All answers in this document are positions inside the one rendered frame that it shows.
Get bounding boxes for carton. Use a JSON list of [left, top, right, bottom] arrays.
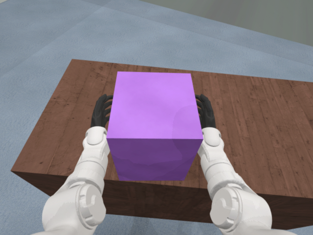
[[106, 71, 203, 181]]

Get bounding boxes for robot right upper arm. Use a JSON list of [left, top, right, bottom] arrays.
[[210, 187, 297, 235]]

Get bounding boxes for robot right forearm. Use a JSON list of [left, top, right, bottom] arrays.
[[198, 127, 257, 201]]

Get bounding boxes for robot left forearm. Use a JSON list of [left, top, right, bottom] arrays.
[[42, 126, 110, 223]]

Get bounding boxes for pedestal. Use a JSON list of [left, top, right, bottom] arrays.
[[11, 59, 313, 230]]

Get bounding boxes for robot right hand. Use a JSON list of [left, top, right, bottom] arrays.
[[195, 94, 216, 129]]

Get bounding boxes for robot left hand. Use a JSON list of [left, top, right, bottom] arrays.
[[90, 94, 113, 128]]

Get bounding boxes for robot left upper arm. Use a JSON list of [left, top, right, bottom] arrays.
[[31, 184, 106, 235]]

